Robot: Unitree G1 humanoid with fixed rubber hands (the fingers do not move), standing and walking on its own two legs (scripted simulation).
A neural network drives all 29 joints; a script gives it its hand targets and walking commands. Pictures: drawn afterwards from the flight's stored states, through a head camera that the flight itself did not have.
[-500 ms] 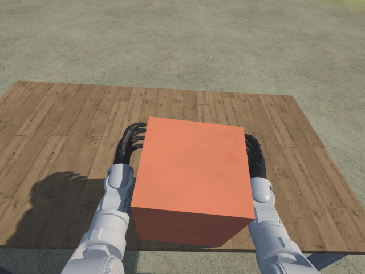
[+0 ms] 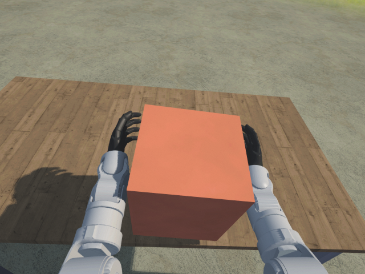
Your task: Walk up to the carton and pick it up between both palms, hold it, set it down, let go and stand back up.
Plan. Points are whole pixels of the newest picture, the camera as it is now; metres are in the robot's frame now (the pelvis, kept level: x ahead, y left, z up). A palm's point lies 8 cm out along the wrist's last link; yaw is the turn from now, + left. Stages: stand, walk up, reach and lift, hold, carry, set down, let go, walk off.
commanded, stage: reach and lift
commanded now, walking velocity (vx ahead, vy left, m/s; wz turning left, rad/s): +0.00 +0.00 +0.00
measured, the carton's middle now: (183, 178) +0.34 -0.01 +0.05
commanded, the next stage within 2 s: hold in 1.96 s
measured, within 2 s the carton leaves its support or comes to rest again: neither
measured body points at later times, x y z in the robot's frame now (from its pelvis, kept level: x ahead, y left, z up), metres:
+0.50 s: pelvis +0.00 +0.01 +0.00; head -0.03 +0.04 +0.45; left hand +0.37 +0.15 +0.16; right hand +0.36 -0.15 +0.14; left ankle +0.02 +0.13 -0.75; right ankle +0.00 -0.12 -0.75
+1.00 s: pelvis -0.02 +0.00 +0.00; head -0.07 +0.02 +0.44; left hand +0.37 +0.15 +0.20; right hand +0.37 -0.15 +0.19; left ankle +0.02 +0.13 -0.75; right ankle +0.00 -0.12 -0.75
